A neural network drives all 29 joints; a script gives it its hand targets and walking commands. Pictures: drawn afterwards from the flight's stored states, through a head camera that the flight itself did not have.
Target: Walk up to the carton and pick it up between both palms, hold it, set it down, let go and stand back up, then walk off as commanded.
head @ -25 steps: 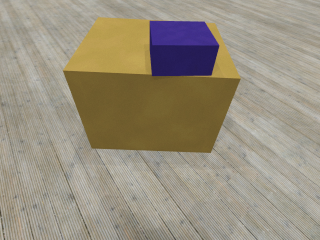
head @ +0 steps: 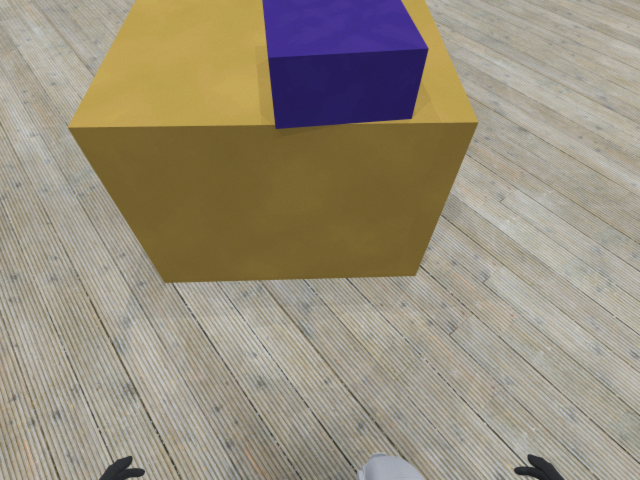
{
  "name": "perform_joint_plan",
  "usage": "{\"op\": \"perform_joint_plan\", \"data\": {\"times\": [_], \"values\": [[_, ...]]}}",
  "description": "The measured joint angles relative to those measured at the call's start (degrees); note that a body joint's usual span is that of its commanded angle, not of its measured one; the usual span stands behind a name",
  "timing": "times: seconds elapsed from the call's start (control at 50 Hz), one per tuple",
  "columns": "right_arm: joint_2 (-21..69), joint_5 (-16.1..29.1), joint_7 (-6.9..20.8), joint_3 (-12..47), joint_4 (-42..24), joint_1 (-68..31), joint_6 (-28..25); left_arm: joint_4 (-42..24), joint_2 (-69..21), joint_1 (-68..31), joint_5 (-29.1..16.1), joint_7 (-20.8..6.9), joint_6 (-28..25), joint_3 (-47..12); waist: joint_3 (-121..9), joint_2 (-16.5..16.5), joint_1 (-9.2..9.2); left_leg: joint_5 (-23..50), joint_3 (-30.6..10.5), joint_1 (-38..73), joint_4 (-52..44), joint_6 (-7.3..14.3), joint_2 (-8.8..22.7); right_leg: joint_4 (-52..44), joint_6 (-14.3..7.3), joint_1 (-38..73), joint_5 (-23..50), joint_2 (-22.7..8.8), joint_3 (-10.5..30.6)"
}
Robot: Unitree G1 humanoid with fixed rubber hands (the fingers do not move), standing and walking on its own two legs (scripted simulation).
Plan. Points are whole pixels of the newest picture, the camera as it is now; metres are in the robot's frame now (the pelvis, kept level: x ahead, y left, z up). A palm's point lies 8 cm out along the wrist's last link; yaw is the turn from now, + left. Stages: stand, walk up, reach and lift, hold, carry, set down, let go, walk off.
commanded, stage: walk off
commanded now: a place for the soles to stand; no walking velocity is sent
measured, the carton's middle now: (336, 54) +0.96 -0.06 +0.00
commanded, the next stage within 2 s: stand in 0.58 s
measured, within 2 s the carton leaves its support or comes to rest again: neither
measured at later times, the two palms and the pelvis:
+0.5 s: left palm out of the picture +0.12 +0.29 -0.11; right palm out of the picture +0.11 -0.31 -0.10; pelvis +0.02 -0.01 +0.01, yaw +0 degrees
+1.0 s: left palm out of the picture +0.10 +0.27 -0.08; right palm out of the picture +0.10 -0.28 -0.10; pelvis +0.01 -0.01 +0.04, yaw +2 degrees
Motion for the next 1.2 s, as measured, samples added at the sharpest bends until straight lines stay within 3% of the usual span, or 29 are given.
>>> {"op": "perform_joint_plan", "data": {"times": [0.46, 0.62, 0.9, 1.2], "values": [[-0.31, 0.19, -0.35, -0.36, 0.37, 0.32, 0.40, 2.01, 2.15, 0.27, -0.32, 0.38, 0.65, 0.72, -1.92, -0.69, 0.73, -0.15, -1.00, 3.59, -3.04, -0.89, 1.12, -3.28, -0.70, 3.95, -0.27, 1.03, -1.19], [0.34, -0.29, -0.50, -0.26, 2.04, -0.05, 0.86, 4.50, 0.49, 0.24, -0.49, 0.27, 0.30, 0.32, -1.48, 0.42, 0.48, 1.19, -1.80, 4.84, -5.03, -1.27, 1.14, -5.28, -1.08, 5.58, 0.67, 0.99, -2.01], [2.71, -0.76, 0.35, 0.53, 10.11, -1.42, 1.33, 12.47, -3.10, -3.55, -0.60, 0.42, -1.56, -0.64, -3.80, 1.97, 0.76, 9.03, -2.58, 12.05, -19.17, -1.13, 0.00, -18.36, -0.51, 12.93, 7.36, 0.05, -2.86], [2.56, -1.42, 0.37, -0.15, 11.23, -1.07, 0.86, 15.34, -2.18, -2.69, -0.31, 0.65, -1.61, 0.06, -5.53, 1.49, 1.42, 12.98, -2.32, 14.61, -25.78, -0.83, -0.15, -25.50, -0.11, 15.71, 11.66, 0.06, -2.69]]}}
